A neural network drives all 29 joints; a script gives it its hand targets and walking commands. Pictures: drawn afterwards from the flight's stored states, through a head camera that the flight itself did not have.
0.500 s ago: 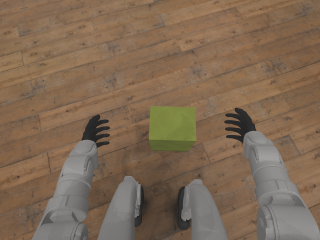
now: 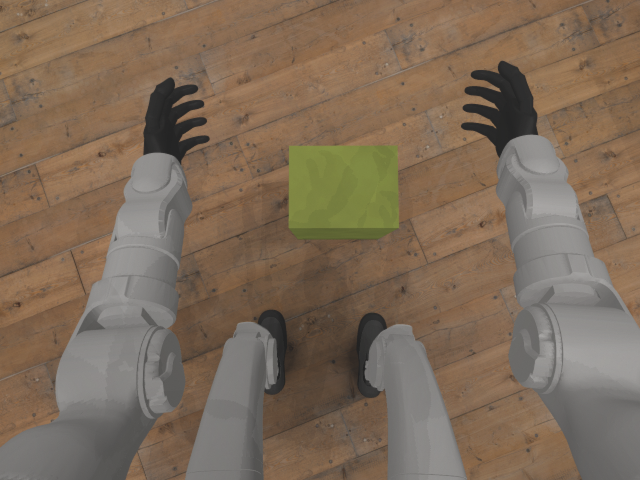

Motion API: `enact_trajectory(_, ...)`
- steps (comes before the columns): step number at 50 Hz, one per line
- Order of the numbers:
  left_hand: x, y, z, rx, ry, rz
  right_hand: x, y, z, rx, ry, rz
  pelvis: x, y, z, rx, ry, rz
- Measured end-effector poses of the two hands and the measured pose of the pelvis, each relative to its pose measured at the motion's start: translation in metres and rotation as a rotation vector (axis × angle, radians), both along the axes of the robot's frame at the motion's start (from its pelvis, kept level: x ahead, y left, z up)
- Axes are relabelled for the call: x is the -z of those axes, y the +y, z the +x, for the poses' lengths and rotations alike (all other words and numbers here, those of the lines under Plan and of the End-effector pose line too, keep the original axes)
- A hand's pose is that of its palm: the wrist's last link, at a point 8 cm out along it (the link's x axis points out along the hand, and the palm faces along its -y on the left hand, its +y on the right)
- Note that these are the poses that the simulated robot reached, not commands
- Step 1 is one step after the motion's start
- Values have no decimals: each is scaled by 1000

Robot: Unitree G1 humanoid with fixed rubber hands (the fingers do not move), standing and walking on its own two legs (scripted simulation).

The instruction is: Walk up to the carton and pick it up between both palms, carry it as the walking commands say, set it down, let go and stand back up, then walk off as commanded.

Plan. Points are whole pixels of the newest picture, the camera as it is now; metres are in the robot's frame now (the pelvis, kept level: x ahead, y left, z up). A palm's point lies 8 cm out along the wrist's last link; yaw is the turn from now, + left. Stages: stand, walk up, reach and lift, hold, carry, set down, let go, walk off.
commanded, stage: reach and lift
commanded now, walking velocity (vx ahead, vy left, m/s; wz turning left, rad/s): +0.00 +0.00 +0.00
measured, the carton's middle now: (340, 199) +0.49 -0.03 -0.51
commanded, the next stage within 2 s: none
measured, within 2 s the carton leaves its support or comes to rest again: neither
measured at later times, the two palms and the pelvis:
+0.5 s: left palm (203, 178) +0.46 +0.19 -0.22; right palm (470, 169) +0.48 -0.21 -0.22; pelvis +0.00 +0.01 -0.09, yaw +1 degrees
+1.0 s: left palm (234, 197) +0.46 +0.18 -0.37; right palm (433, 191) +0.48 -0.20 -0.37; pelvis -0.03 +0.00 -0.22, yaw +2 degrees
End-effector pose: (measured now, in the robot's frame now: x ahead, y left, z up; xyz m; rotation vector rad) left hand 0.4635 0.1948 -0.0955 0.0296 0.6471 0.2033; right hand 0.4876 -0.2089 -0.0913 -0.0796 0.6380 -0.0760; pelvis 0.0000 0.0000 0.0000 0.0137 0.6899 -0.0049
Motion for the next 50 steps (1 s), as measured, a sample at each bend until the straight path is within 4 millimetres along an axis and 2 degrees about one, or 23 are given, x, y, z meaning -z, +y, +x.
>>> enact_trajectory(4, 6, -2, 6, 8, -11, -7, 6, 3, 5, -8, -13, 3, -1, 1, 6, -1, 48, 1)
enact_trajectory(8, 17, -3, 2, 12, -2, -11, 17, 4, 1, -12, -5, 6, 2, 2, 11, -1, 89, 4)
enact_trajectory(13, 38, -2, -3, 11, 13, -13, 40, 4, -5, -4, 13, 12, 16, 4, 12, 2, 135, 7)
enact_trajectory(32, 168, -8, -2, 3, 11, -11, 170, 8, -8, 26, 12, 6, 137, 9, -15, -7, 163, 9)
enact_trajectory(50, 270, -18, -3, 8, 59, -13, 275, 13, -10, 52, 45, 10, 217, 5, -31, -10, 101, 18)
